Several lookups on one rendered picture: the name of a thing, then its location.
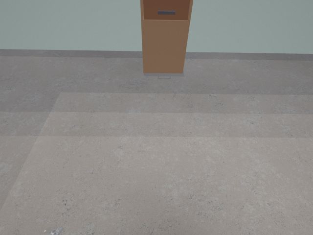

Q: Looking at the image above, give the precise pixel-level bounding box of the drawer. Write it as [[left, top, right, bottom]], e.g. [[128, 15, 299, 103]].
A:
[[143, 0, 190, 20]]

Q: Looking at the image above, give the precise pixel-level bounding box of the cabinet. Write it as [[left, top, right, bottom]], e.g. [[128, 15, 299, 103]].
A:
[[140, 0, 193, 73]]

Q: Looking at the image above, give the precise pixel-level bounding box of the handle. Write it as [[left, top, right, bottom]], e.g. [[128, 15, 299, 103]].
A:
[[158, 9, 175, 15]]

